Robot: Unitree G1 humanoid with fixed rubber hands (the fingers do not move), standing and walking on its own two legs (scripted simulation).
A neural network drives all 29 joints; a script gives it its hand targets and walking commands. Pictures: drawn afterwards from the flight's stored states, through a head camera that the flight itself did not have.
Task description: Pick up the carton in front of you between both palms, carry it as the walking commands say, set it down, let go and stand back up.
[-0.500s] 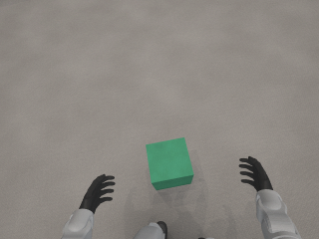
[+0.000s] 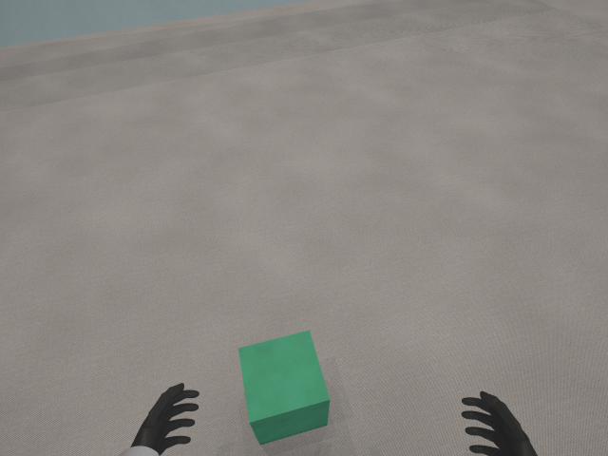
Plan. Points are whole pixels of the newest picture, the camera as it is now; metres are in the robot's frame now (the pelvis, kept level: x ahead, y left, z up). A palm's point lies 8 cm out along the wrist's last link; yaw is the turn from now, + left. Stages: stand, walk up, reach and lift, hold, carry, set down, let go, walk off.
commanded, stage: let go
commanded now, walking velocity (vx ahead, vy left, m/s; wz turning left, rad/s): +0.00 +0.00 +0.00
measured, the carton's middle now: (284, 388) +0.43 +0.11 -0.65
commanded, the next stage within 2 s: stand in 0.24 s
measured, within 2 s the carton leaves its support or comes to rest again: neither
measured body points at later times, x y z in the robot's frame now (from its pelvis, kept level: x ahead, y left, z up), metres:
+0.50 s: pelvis +0.00 +0.04 +0.00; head +0.01 +0.06 +0.44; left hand +0.15 +0.32 -0.11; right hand +0.13 -0.26 -0.08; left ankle +0.00 +0.14 -0.74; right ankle -0.05 -0.09 -0.74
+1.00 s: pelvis +0.01 +0.04 +0.00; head +0.02 +0.06 +0.45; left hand +0.15 +0.33 -0.11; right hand +0.12 -0.26 -0.10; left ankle +0.00 +0.14 -0.74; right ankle -0.05 -0.09 -0.74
